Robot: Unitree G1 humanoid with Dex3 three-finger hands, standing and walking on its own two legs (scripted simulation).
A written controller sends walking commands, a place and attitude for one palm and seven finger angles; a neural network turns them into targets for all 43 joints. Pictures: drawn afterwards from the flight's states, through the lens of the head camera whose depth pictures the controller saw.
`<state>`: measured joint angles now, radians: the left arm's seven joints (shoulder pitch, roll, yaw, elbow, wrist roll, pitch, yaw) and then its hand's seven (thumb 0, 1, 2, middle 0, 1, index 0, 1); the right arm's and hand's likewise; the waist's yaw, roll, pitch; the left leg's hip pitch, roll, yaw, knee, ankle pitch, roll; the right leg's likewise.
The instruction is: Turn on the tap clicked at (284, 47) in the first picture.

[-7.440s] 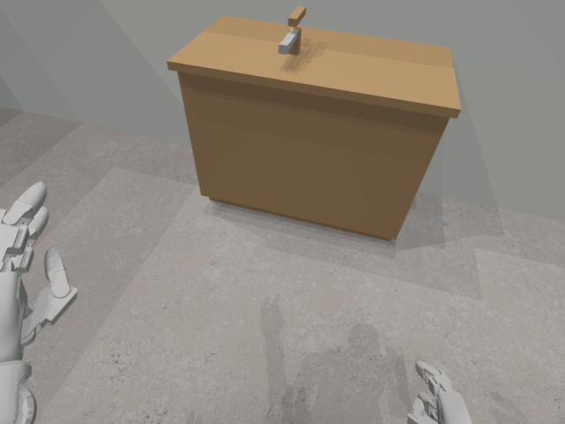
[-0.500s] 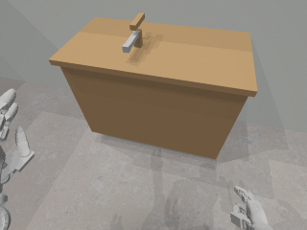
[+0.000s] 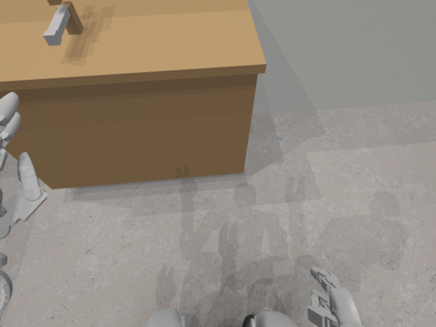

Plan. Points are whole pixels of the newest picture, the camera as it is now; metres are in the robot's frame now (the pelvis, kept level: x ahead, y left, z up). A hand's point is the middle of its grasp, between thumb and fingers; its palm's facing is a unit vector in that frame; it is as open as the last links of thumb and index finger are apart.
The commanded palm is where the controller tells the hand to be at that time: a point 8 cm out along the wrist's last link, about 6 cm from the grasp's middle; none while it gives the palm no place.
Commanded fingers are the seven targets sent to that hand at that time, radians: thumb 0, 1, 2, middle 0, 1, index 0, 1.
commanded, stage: turn to face it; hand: left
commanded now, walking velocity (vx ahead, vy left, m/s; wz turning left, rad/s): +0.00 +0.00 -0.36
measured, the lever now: (52, 37) +0.75 +0.46 +0.07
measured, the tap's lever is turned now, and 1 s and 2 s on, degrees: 0 0 0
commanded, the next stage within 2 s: take the last steps up to it in 0.24 s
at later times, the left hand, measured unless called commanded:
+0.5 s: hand (63, 214) +0.23 +0.19 +0.18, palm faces +0.27 -0.89 -0.38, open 7.4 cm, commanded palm +0.18 +0.24 +0.19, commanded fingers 0.00 0.90 0.90 -0.20 -0.30 -0.20 -0.30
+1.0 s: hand (38, 173) +0.28 +0.24 +0.18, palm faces +0.28 -0.87 -0.40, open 7.4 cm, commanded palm +0.22 +0.29 +0.19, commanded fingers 0.00 0.90 0.90 -0.20 -0.30 -0.20 -0.30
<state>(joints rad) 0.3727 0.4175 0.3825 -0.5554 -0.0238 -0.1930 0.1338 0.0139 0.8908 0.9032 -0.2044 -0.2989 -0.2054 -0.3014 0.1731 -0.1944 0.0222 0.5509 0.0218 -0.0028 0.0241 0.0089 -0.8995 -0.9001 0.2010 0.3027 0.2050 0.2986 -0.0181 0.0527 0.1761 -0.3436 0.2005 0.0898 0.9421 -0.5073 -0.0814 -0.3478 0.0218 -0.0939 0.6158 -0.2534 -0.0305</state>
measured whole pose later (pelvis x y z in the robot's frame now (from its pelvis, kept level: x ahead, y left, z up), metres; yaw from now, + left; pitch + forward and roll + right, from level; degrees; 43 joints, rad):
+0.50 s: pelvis -0.03 +0.00 +0.01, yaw -10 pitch +0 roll -1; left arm 0.45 0.32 0.33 -0.48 -0.01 -0.17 0.16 0.01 0.89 0.90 -0.20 -0.30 -0.20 -0.30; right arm 0.23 -0.15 0.03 0.59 0.01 -0.05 -0.03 0.01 -0.90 -0.90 0.20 0.30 0.20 0.30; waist 0.01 0.02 0.01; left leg -0.31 0.11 0.10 0.61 -0.29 -0.02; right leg -0.30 -0.02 -0.09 0.67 -0.43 0.03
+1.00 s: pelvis +0.02 +0.04 +0.01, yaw -8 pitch +0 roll +0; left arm 0.43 0.37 0.36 -0.49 0.00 -0.22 0.17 0.02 0.89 0.90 -0.21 -0.30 -0.21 -0.30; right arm 0.21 -0.21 -0.05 0.62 0.01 -0.08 -0.07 0.01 -0.91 -0.90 0.19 0.30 0.20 0.30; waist -0.01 -0.03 0.07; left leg -0.28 0.03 0.15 0.57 -0.29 0.05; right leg -0.36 -0.09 -0.07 0.98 -0.53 0.02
